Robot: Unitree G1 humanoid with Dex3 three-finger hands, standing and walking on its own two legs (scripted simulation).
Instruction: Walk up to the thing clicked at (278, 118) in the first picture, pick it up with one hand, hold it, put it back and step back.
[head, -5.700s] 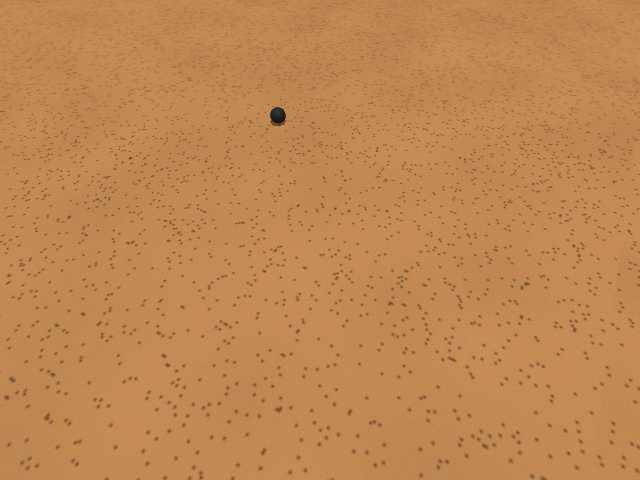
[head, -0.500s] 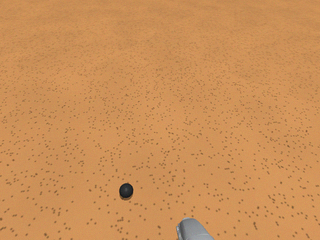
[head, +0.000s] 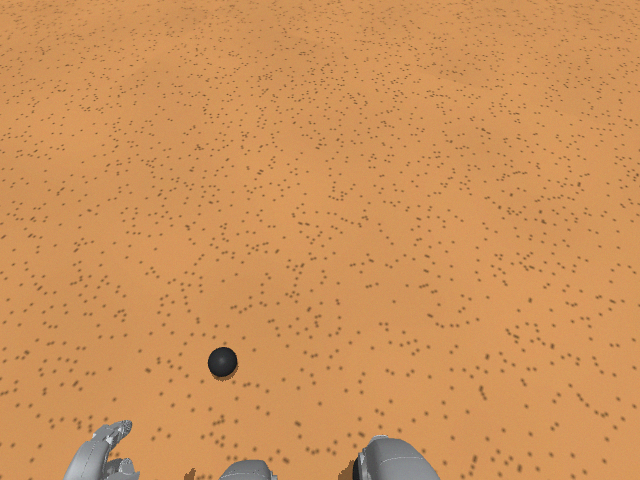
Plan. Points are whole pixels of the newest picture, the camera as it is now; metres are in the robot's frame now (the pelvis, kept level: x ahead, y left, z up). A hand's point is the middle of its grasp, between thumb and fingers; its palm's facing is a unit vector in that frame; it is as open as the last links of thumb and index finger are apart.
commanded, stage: walk up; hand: left
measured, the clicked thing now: (222, 361) +0.46 +0.29 -0.71
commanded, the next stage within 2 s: none
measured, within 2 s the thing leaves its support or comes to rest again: neither
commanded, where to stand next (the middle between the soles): +0.09 +0.02 m, yaw +4 degrees
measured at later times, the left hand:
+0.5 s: hand out of the picture +0.09 +0.26 -0.16, palm faces +0.04 -0.93 -0.37, open 7.4 cm
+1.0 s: hand out of the picture +0.02 +0.27 -0.13, palm faces +0.06 -0.91 -0.40, open 7.4 cm
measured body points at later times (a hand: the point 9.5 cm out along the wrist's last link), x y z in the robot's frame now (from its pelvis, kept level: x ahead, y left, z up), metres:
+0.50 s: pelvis +0.00 -0.01 +0.00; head +0.07 +0.00 +0.44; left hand +0.09 +0.31 -0.13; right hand +0.11 -0.33 -0.12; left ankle +0.06 +0.13 -0.72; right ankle -0.03 -0.14 -0.71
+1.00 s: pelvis -0.01 -0.01 +0.01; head +0.00 -0.02 +0.46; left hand +0.02 +0.31 -0.11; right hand +0.09 -0.31 -0.12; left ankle +0.01 +0.13 -0.71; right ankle -0.03 -0.14 -0.72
